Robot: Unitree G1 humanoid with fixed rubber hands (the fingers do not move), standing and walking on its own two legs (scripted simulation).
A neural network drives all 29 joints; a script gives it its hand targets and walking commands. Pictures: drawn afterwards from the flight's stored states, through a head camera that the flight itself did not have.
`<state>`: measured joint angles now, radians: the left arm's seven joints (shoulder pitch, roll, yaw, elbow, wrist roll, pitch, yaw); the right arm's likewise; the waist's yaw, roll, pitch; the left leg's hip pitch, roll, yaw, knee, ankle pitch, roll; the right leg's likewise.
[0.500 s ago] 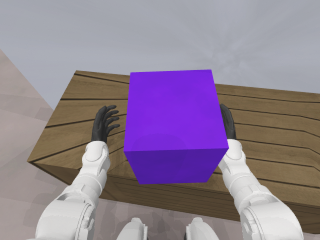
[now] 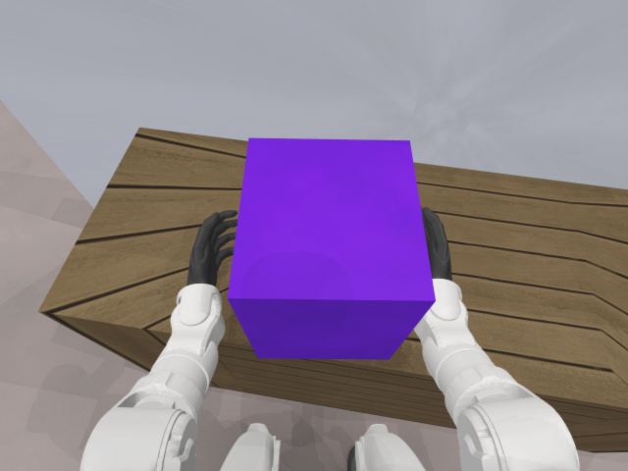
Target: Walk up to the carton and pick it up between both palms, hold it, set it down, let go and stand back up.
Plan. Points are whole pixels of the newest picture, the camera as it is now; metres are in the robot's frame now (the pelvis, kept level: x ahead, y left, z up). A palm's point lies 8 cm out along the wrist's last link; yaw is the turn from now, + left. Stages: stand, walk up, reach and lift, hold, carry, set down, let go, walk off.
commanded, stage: reach and lift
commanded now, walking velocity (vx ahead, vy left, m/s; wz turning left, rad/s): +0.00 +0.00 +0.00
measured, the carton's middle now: (326, 260) +0.38 +0.00 -0.02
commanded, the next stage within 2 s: none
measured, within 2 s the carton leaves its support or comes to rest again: leaves its support in 0.80 s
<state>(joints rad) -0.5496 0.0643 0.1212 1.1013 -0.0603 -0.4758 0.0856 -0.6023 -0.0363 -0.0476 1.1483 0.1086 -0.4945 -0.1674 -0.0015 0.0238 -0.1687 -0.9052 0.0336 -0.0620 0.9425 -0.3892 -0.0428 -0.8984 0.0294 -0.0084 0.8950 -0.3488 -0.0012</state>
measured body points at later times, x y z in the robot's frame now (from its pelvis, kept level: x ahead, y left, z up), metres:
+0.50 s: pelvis +0.01 +0.01 +0.01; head +0.10 +0.01 +0.45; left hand +0.38 +0.16 -0.02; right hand +0.38 -0.14 -0.01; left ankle +0.03 +0.14 -0.68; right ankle +0.04 -0.12 -0.68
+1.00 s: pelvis +0.03 +0.02 +0.02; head +0.10 +0.01 +0.47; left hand +0.37 +0.16 -0.01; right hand +0.38 -0.13 +0.01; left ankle +0.03 +0.14 -0.68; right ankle +0.04 -0.12 -0.68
